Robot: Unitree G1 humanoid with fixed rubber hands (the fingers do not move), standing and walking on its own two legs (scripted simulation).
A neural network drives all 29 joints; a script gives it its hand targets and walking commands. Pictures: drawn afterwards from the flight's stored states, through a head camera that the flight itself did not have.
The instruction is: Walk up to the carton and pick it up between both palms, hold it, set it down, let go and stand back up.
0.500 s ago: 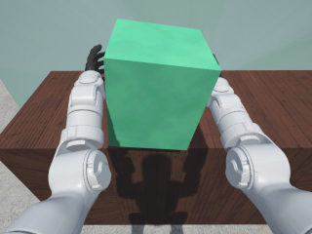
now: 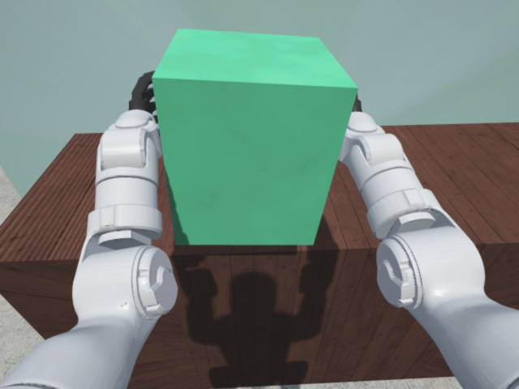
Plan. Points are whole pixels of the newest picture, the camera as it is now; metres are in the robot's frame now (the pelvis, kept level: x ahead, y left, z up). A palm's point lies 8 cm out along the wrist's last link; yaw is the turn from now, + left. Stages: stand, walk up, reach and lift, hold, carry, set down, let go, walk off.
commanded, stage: reach and lift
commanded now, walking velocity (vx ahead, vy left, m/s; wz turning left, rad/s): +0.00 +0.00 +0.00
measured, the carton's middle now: (247, 139) +0.40 +0.01 +0.23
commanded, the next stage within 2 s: hold in 0.70 s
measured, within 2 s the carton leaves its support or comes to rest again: neither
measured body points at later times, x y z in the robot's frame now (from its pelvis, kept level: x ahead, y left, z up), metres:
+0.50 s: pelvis +0.00 +0.00 +0.00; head -0.06 +0.01 +0.45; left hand +0.42 +0.16 +0.29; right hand +0.42 -0.14 +0.28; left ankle +0.01 +0.14 -0.75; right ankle +0.06 -0.11 -0.75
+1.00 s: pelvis +0.00 +0.00 +0.00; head -0.06 +0.01 +0.45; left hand +0.41 +0.15 +0.31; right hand +0.41 -0.15 +0.31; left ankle +0.01 +0.14 -0.75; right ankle +0.06 -0.11 -0.75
